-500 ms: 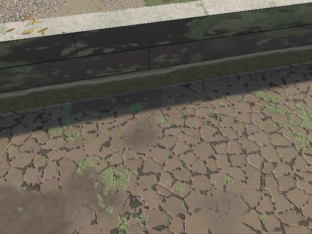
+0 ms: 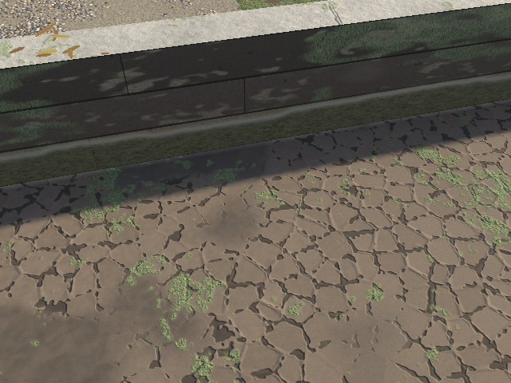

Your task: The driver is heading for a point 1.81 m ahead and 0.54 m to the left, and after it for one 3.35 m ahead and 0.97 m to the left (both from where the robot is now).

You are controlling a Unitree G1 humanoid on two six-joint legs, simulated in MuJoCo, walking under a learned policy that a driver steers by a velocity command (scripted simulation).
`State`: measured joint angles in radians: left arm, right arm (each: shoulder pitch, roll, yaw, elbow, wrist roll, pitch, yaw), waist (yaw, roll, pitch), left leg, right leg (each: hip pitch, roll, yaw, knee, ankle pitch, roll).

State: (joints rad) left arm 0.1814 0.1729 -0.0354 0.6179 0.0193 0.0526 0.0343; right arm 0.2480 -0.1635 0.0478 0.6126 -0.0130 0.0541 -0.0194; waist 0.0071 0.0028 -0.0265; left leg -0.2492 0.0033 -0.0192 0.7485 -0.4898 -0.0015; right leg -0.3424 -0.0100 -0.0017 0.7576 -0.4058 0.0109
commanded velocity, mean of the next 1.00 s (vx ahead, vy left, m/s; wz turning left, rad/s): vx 0.22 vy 0.00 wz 0.00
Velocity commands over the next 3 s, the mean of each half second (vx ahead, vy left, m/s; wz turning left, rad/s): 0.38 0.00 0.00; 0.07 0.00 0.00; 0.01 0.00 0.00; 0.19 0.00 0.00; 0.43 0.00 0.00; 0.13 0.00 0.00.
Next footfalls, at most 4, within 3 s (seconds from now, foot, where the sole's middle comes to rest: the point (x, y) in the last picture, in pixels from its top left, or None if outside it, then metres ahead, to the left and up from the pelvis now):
none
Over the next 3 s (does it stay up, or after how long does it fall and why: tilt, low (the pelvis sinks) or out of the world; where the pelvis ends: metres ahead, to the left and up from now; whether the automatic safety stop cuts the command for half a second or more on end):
stays up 0.01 0.01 0.03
